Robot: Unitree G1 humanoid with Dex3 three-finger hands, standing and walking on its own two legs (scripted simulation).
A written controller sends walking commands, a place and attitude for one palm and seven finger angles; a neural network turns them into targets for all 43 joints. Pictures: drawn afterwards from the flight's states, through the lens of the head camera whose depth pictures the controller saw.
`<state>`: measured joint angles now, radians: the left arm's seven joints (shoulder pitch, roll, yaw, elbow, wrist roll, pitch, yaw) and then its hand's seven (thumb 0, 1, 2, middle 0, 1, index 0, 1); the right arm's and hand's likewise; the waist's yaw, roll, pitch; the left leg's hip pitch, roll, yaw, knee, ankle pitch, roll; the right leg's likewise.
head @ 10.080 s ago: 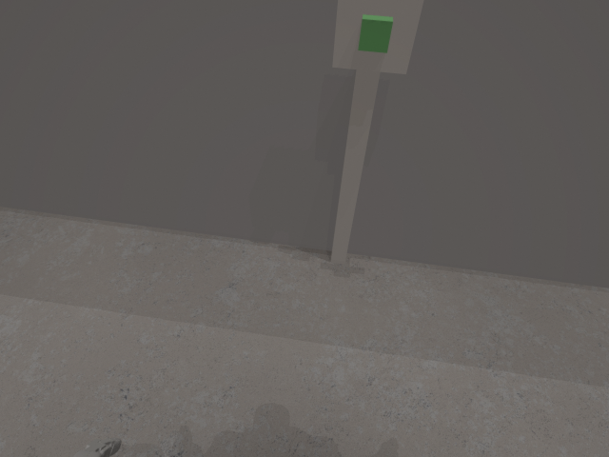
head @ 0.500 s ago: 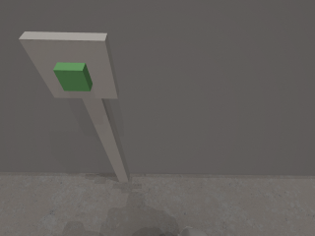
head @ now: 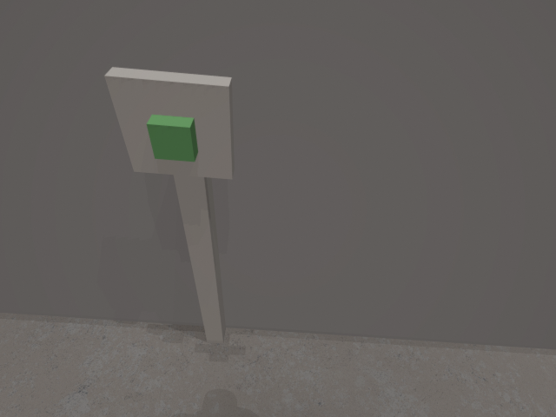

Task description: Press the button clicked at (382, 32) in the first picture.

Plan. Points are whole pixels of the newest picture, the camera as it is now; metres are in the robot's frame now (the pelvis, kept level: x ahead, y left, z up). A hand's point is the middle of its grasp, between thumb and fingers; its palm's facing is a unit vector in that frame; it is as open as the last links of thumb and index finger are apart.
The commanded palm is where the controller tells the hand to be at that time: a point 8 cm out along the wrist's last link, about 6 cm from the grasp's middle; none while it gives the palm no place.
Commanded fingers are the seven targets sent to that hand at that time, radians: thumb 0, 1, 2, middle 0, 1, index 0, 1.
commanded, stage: come to a stop and stand still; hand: left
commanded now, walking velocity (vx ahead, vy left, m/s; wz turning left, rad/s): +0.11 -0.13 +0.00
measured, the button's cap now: (174, 137) +0.49 +0.21 +0.15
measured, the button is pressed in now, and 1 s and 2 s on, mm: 0 0 0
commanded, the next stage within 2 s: look again from close up in 0.12 s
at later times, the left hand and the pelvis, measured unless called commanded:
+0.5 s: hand out of the picture -0.01 +0.13 -0.18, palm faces +0.03 -0.99 -0.16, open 7.4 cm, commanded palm none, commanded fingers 0.00 0.90 0.90 -0.20 -0.30 -0.20 -0.30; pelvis +0.00 -0.03 -0.01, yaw +0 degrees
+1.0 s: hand out of the picture +0.13 +0.21 -0.05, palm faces +0.25 -0.95 -0.17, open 7.2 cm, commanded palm +0.08 +0.25 -0.05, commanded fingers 0.00 0.90 0.90 -0.42 -0.54 -0.42 -0.54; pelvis -0.04 +0.00 -0.01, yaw +1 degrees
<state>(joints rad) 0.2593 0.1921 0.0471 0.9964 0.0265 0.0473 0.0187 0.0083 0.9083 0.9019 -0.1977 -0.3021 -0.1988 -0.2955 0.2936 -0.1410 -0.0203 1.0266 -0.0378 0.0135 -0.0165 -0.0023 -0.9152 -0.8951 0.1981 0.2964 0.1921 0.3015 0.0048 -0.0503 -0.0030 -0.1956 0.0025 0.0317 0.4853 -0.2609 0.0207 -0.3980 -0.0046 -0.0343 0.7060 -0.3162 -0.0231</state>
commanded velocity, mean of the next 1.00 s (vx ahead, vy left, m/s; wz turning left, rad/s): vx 0.01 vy -0.01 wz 0.00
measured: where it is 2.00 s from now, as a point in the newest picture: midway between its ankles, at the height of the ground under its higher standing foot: outside the picture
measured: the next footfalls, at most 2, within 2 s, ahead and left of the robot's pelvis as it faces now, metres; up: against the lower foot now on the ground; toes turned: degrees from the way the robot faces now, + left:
right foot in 0.22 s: +0.00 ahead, -0.11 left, +0.00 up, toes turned -2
